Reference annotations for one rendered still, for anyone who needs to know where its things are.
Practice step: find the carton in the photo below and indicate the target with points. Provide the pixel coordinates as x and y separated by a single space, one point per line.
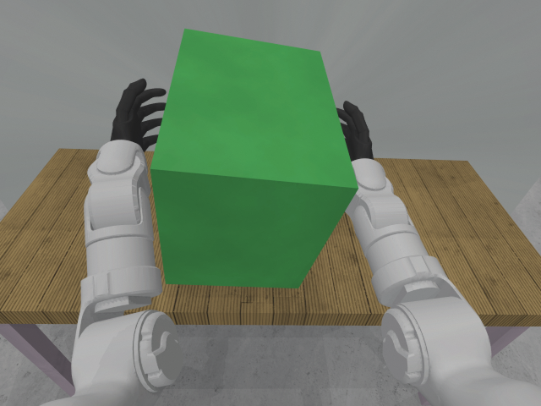
251 171

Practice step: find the left robot upper arm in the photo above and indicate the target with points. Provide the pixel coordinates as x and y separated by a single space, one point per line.
125 361

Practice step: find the robot right hand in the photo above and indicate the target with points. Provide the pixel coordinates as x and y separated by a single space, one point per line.
356 131

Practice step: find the table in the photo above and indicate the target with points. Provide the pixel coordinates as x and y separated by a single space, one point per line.
460 222

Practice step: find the robot right forearm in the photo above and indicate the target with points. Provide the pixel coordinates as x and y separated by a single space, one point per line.
402 269

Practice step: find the right robot upper arm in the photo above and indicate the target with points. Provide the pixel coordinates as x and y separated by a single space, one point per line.
440 347

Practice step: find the robot left forearm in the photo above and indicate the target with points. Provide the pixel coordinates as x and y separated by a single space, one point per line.
121 269

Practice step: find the robot left hand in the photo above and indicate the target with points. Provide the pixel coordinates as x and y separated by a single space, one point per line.
128 125

